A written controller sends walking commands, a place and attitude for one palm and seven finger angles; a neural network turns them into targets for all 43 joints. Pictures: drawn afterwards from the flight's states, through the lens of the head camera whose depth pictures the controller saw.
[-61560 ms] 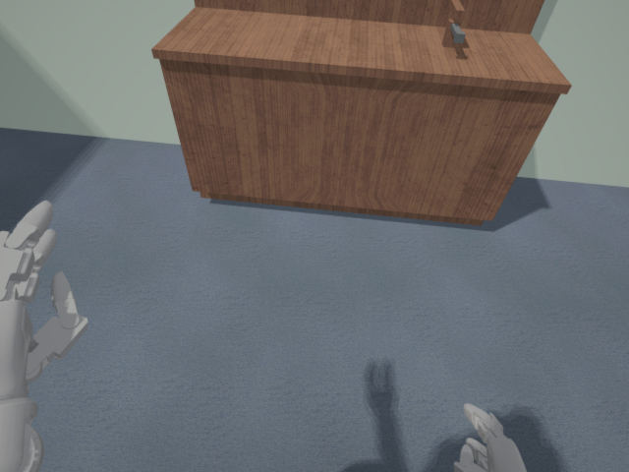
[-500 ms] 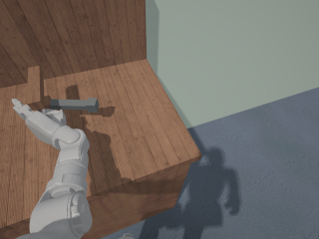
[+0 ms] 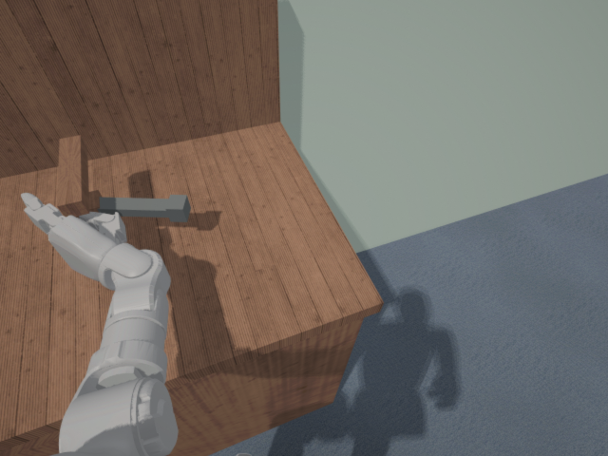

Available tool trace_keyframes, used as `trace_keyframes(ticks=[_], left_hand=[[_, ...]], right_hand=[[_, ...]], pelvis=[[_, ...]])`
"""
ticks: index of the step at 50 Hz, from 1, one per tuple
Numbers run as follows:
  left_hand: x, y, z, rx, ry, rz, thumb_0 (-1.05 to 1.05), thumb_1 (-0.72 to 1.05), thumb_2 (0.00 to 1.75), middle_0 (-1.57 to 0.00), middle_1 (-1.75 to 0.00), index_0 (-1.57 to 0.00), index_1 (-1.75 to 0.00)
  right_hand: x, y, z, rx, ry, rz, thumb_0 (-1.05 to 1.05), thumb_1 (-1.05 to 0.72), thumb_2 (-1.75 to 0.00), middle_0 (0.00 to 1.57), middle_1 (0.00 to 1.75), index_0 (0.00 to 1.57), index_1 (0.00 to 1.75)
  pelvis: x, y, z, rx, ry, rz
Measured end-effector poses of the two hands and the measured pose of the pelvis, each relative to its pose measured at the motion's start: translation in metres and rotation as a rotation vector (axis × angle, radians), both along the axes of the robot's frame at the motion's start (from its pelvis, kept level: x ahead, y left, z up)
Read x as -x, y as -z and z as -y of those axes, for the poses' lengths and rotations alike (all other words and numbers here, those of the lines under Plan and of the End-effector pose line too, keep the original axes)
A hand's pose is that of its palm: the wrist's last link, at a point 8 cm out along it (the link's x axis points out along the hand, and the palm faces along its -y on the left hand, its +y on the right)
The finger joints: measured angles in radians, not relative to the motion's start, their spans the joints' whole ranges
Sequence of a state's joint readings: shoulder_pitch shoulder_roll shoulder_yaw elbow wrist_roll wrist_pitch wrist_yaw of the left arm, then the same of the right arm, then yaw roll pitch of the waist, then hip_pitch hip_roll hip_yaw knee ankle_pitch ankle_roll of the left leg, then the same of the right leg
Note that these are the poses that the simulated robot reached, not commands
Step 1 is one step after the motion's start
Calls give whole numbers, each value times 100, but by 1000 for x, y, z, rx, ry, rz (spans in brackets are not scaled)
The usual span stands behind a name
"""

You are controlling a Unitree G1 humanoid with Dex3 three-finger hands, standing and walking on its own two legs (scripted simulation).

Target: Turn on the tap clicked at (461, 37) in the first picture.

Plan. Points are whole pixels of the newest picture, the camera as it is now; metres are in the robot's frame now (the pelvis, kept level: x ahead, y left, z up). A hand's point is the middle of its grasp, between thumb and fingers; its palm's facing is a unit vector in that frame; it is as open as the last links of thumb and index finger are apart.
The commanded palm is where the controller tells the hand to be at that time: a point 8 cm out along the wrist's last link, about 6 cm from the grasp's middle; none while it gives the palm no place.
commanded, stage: lift the hand up off the lever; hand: left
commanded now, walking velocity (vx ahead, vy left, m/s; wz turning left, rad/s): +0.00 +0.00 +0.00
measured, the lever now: (178, 208) +0.45 +0.18 +0.07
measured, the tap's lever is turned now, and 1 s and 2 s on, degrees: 68 68 68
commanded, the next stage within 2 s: draw the hand back beside the body in 1.80 s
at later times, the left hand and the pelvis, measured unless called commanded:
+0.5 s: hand (114, 214) +0.41 +0.25 +0.10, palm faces +0.85 -0.52 -0.07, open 8.0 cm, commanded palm +0.36 +0.25 +0.11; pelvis +0.01 +0.00 +0.01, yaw +0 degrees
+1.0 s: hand (113, 216) +0.40 +0.25 +0.11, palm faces +0.84 -0.54 -0.07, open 8.5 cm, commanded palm +0.34 +0.25 +0.12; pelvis +0.01 +0.00 +0.02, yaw +0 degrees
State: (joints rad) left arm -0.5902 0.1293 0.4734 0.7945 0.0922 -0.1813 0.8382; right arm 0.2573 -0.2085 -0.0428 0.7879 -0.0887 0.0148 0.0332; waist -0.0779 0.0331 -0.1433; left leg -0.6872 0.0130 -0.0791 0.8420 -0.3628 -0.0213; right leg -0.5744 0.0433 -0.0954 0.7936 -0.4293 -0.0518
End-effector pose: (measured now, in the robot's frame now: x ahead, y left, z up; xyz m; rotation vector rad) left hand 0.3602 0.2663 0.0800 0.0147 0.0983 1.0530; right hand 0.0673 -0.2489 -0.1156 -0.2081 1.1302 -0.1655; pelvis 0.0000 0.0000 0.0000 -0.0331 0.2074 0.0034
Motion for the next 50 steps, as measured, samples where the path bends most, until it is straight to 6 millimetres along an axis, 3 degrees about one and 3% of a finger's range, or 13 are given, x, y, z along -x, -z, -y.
trace_keyframes(ticks=[7, 24, 50], left_hand=[[1, -14, 1, -12, 15, 2, 1, 90, 90, -16, -15, -12, -15], [5, -20, 4, 1, 28, -11, 7, 90, 89, -16, -15, -13, -15], [19, -33, 8, 24, 51, -31, 20, 87, 85, -16, -15, -15, -15]], right_hand=[[-11, -3, 0, -6, -14, 27, 0, -90, -90, 20, 30, 20, 30], [-30, -13, 3, -3, -17, 71, 0, -90, -90, 20, 30, 20, 30], [-63, -26, -9, -20, -32, 167, 1, -90, -90, 20, 30, 20, 30]], pelvis=[[-2, -4, 1, -4, -5, 17], [-6, -10, 3, -8, -4, 42], [-11, -18, -2, -11, 5, 91]])
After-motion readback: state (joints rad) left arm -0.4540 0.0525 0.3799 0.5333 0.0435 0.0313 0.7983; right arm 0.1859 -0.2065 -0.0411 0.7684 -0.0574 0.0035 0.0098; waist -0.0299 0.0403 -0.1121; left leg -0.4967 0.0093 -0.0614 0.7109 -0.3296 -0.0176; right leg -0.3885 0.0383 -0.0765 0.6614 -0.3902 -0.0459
